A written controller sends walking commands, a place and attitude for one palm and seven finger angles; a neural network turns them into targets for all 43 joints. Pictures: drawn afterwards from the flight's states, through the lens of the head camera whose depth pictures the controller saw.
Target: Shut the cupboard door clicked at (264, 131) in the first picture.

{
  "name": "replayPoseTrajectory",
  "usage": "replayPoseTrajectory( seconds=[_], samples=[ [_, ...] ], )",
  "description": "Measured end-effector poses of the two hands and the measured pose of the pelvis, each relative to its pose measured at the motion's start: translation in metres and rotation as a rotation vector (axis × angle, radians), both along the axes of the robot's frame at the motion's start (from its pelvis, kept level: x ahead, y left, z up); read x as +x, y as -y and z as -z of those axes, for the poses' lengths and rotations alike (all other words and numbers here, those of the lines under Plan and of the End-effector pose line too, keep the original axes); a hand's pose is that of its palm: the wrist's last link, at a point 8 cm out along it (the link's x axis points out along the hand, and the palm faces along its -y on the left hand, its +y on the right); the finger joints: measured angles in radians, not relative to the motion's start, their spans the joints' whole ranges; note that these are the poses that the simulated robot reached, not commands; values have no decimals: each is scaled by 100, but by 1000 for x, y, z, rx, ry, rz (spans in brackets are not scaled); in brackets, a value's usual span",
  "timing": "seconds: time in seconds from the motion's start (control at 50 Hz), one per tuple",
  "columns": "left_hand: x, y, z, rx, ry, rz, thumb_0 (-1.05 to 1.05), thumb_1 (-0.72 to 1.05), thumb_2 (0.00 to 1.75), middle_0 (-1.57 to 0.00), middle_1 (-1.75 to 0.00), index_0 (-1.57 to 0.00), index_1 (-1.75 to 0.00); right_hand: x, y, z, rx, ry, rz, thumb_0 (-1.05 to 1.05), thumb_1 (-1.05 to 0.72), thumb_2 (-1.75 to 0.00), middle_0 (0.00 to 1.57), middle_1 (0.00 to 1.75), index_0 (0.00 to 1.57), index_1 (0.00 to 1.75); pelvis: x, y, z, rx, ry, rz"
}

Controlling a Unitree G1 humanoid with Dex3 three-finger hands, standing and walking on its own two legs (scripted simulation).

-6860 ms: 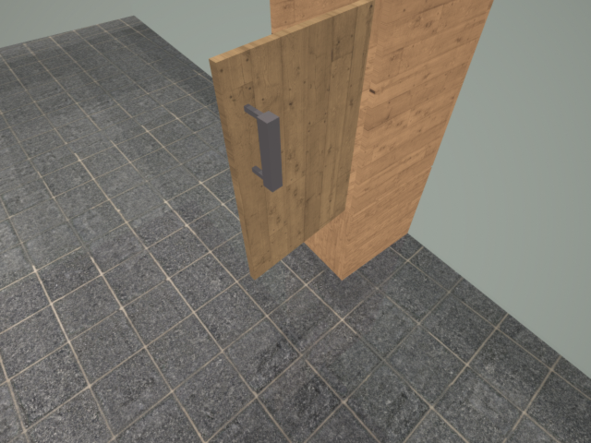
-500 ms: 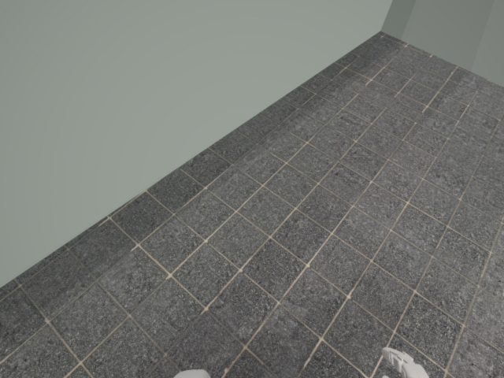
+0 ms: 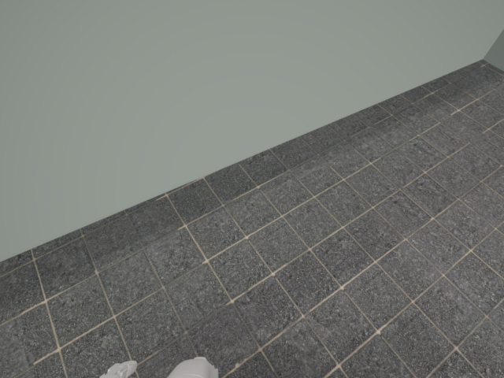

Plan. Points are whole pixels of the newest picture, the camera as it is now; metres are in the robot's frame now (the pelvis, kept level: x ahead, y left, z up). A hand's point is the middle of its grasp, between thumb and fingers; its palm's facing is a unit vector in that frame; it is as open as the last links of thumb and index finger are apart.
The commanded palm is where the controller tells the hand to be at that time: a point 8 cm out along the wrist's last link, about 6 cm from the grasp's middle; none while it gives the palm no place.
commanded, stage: walk to a spot facing it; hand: left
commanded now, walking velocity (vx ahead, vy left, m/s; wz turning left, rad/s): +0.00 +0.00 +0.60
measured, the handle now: out of the picture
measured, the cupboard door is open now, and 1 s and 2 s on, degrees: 96 96 96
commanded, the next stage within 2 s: none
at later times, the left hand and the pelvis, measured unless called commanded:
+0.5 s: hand out of the picture +0.05 +0.19 -0.15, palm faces +0.30 -0.91 -0.29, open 7.4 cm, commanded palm none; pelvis +0.01 -0.03 +0.00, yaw +18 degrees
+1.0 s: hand out of the picture -0.01 +0.20 -0.16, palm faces +0.59 -0.76 -0.27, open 7.4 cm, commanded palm none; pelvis +0.03 -0.04 +0.00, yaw +36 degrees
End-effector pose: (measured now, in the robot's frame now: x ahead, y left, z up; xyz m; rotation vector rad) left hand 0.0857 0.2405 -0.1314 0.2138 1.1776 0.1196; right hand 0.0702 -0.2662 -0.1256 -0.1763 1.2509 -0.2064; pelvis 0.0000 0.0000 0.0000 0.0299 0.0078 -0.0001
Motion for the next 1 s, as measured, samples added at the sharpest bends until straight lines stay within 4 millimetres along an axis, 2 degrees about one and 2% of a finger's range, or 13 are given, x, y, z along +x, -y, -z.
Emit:
replayPoseTrajectory(
  seconds=[0.08,0.12,0.24,0.32,0.38,0.44,0.52,0.64,0.72,0.78,0.9,1.0],
  samples=[
    [-23,-16,22,-31,-35,-79,1,90,90,-20,-30,-20,-30,31,-11,2,-36,54,-90,1,-90,-90,20,30,19,30,3,-11,15,-25,-14,-59],
    [-32,-24,27,-23,-64,-111,1,90,90,-20,-30,-20,-30,40,-17,1,-47,69,-124,0,-90,-90,20,30,20,30,2,-11,16,-25,-14,-76],
    [-38,-32,9,5,-50,-192,1,90,90,-20,-30,-20,-30,47,-24,-4,-40,44,-190,0,-90,-90,20,30,20,30,2,-4,4,-41,-20,-140],
    [-34,-26,-4,31,-1,-225,1,91,90,-19,-30,-20,-30,50,-19,3,-12,14,-222,0,-90,-90,20,30,20,30,4,9,1,-44,-20,-189],
    [-34,-18,-8,62,44,-250,1,90,90,-19,-30,-20,-30,57,-9,15,14,-1,-242,0,-90,-90,20,30,20,30,8,23,7,-28,-24,-230],
    [-46,-7,-13,81,49,-282,1,90,90,-19,-30,-20,-30,69,-2,20,26,-16,-272,0,-90,-90,20,30,20,30,8,31,7,-21,-9,-273],
    [-67,9,-16,64,12,-340,1,90,90,-20,-30,-20,-30,92,-3,12,29,-13,-319,1,-90,-90,20,30,20,30,12,35,-1,-5,0,-328],
    [-105,23,-4,3,-39,-437,1,90,90,-20,-30,-20,-30,133,-30,-1,22,30,-439,1,-90,-90,20,30,19,30,16,32,-3,10,-4,-409],
    [-136,17,19,-31,-74,-521,1,90,90,-20,-30,-20,-30,162,-58,0,-1,106,-536,0,-90,-90,20,30,19,30,15,20,12,-18,-8,-469],
    [-151,11,23,-24,-107,-571,1,90,90,-20,-30,-20,-30,170,-71,-4,-14,130,-587,0,-90,-90,20,30,20,30,13,21,13,-18,-5,-501],
    [-147,5,5,8,-52,-636,1,91,90,-19,-30,-20,-30,167,-73,-6,-17,81,-643,0,-90,-90,20,30,20,30,18,29,2,-40,0,-569],
    [-134,12,-8,57,17,-666,1,91,90,-19,-30,-20,-30,173,-62,8,9,29,-667,0,-90,-90,20,30,20,30,29,44,4,-40,0,-631]
  ],
)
